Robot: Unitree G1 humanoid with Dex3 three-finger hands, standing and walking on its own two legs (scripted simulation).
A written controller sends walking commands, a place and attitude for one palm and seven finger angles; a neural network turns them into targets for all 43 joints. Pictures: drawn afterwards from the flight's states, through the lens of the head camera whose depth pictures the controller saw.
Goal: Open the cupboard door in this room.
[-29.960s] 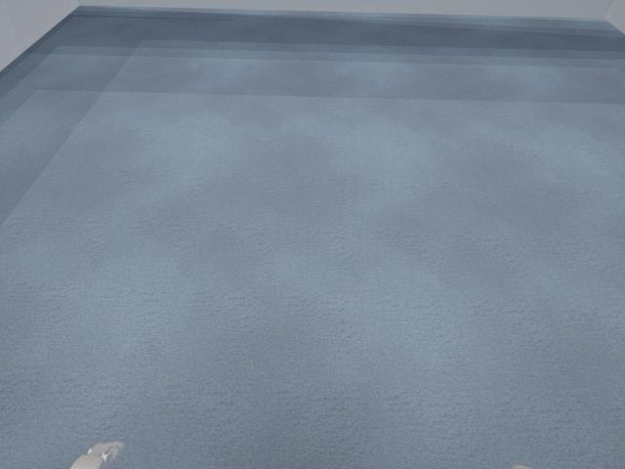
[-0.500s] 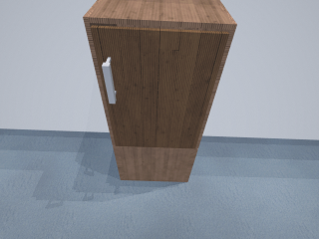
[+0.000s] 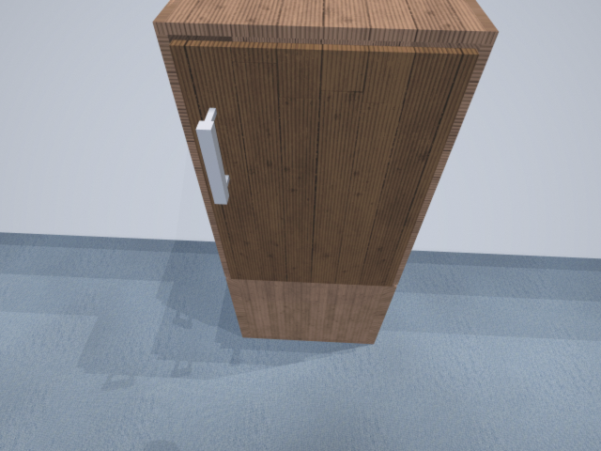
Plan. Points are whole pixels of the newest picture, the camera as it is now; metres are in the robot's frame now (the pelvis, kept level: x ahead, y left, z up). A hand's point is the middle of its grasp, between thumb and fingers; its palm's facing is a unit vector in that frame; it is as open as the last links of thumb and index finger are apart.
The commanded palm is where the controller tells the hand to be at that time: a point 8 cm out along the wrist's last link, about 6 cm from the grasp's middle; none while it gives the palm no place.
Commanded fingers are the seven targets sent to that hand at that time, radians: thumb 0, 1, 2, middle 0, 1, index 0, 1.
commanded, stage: come to a stop and stand still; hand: left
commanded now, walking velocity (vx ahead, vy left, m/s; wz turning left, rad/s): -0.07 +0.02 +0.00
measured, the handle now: (216, 158) +0.53 +0.16 +0.09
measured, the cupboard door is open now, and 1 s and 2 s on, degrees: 0 0 0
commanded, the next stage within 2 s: look again from close up in 0.60 s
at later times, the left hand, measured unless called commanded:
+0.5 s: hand out of the picture -0.02 +0.18 -0.16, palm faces +0.00 -0.98 -0.21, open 7.3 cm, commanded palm none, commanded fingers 0.00 0.90 0.90 -0.20 -0.30 -0.20 -0.30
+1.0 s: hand out of the picture -0.04 +0.17 -0.15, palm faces +0.01 -0.98 -0.22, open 7.4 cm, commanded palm none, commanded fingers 0.00 0.90 0.90 -0.20 -0.30 -0.20 -0.30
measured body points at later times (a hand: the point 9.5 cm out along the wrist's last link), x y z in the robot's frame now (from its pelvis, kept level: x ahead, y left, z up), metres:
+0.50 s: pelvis -0.03 +0.01 +0.02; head -0.03 +0.00 +0.47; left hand -0.02 +0.23 -0.14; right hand -0.04 -0.21 -0.15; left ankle -0.05 +0.10 -0.73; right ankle +0.02 -0.12 -0.73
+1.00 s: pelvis -0.03 +0.00 +0.01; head -0.04 -0.03 +0.46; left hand -0.04 +0.22 -0.14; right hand -0.04 -0.20 -0.16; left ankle -0.05 +0.10 -0.73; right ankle +0.02 -0.12 -0.73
